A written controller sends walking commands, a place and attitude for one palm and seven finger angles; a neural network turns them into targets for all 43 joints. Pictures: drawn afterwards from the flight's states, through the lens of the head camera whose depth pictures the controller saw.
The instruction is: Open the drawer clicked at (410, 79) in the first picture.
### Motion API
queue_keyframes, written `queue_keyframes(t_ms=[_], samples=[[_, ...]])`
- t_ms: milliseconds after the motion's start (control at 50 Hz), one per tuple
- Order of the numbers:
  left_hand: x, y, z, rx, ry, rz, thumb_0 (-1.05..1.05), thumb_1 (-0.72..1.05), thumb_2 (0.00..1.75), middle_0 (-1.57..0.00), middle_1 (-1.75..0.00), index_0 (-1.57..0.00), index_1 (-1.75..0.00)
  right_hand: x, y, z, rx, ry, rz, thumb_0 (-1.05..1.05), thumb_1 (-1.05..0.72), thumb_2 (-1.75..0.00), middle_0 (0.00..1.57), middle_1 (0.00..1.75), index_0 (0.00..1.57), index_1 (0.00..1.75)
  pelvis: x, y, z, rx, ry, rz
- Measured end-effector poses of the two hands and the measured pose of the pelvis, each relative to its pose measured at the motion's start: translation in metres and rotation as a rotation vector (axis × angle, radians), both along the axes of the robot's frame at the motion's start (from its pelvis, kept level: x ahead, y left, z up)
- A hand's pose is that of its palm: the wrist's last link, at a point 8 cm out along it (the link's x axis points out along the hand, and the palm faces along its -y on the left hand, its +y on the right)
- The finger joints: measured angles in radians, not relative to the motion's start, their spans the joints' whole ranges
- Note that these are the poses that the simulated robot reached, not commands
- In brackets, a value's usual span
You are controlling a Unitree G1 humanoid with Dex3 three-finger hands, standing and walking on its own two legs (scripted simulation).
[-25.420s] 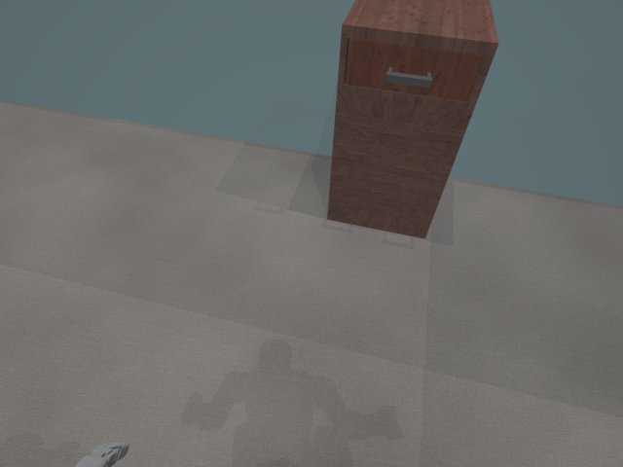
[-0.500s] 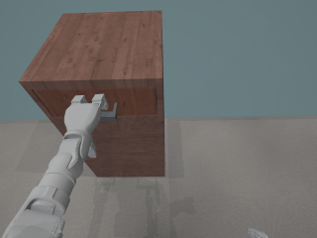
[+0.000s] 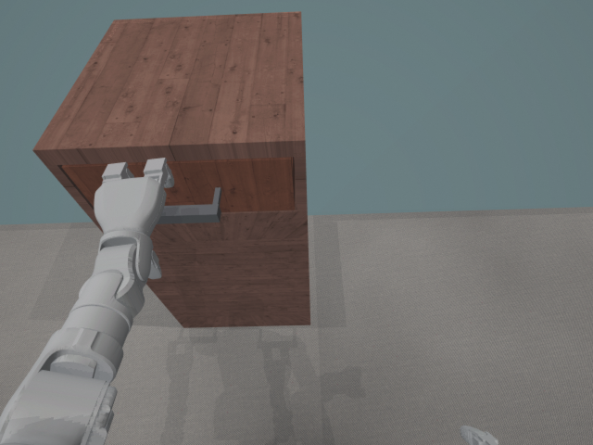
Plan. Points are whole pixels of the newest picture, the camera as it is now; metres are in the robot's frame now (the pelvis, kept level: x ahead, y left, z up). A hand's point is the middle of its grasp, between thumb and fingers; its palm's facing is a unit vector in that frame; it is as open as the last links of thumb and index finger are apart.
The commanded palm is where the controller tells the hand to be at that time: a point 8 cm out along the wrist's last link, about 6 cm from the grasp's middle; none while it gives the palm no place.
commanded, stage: re-aim the fingers above the handle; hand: left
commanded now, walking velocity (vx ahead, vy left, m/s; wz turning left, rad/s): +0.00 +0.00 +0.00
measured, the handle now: (183, 204) +0.51 +0.22 -0.03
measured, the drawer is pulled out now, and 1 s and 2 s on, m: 0.00 0.00 0.00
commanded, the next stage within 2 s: lower the fingers behind the handle in 0.94 s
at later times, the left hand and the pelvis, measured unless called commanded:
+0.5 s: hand (126, 221) +0.43 +0.27 +0.04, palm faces +0.03 +0.05 -1.00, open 13.8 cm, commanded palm +0.38 +0.24 +0.08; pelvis +0.01 +0.02 +0.00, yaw -1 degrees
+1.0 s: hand (126, 241) +0.40 +0.27 +0.03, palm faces -0.13 +0.01 -0.99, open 13.8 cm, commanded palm +0.38 +0.23 +0.08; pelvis +0.00 +0.01 +0.00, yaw +0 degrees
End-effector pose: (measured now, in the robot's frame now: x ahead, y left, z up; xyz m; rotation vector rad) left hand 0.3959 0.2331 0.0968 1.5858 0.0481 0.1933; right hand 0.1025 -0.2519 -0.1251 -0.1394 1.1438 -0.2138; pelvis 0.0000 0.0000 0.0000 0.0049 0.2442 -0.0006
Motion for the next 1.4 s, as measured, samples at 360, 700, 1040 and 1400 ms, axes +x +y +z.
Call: queue_keyframes(t_ms=[360,700,1040,1400], samples=[[0.002,-0.042,-0.006,-0.134,-0.045,-0.322,0.0,-0.49,0.3,-0.33,-1.2,-0.33,-1.2,0.013,0.012,0.003,-0.065,0.0,0.03,0.01,-0.91,-0.89,0.2,0.3,0.2,0.3,0.007,0.021,-0.006,-0.016,0.012,0.018],[-0.033,-0.033,-0.041,-0.208,0.266,-0.255,0.0,-0.48,0.3,-0.32,-1.2,-0.32,-1.2,0.024,0.027,0.014,-0.058,-0.006,0.075,0.01,-0.91,-0.89,0.2,0.3,0.21,0.3,0.013,0.027,0.003,-0.024,-0.038,0.054],[-0.021,0.022,-0.03,-0.093,0.311,0.129,0.0,-0.48,0.3,-0.31,-1.2,-0.31,-1.2,-0.005,0.023,0.003,0.026,0.042,0.031,0.01,-0.91,-0.89,0.2,0.3,0.2,0.3,0.004,0.012,0.005,-0.014,-0.026,0.025],[-0.006,-0.003,-0.034,0.029,0.074,0.065,0.01,-0.48,0.3,-0.32,-1.2,-0.32,-1.2,-0.013,-0.002,-0.012,0.008,0.042,0.018,0.01,-0.91,-0.89,0.2,0.3,0.2,0.3,-0.007,0.0,-0.009,-0.005,0.039,0.011]])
